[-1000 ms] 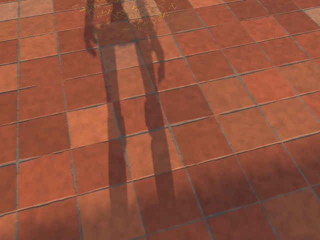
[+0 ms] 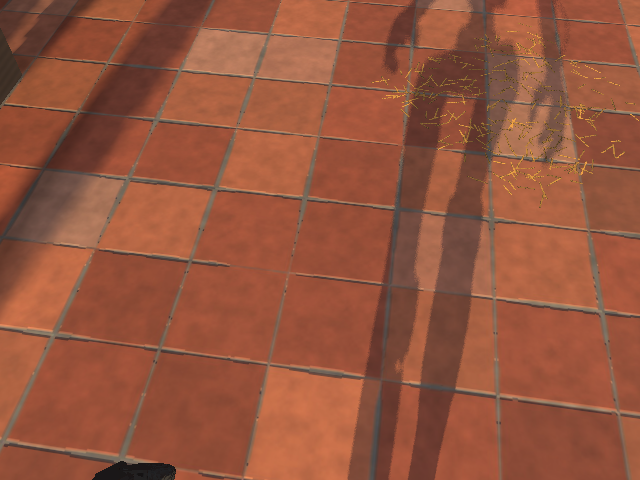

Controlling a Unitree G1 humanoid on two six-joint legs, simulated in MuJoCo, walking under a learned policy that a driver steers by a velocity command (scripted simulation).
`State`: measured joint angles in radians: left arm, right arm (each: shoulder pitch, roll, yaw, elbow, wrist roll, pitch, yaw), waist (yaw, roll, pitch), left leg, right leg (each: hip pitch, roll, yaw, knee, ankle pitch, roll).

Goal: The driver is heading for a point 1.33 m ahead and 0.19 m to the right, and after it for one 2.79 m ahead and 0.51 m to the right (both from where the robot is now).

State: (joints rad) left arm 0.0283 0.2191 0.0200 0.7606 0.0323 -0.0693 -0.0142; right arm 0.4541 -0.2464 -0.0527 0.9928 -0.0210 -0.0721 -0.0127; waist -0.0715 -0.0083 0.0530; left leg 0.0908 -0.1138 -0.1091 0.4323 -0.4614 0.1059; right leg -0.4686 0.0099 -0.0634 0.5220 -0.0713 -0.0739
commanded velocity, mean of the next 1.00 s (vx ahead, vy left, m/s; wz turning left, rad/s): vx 0.50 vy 0.00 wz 0.03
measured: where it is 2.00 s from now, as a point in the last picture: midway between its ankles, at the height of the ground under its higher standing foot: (306, 232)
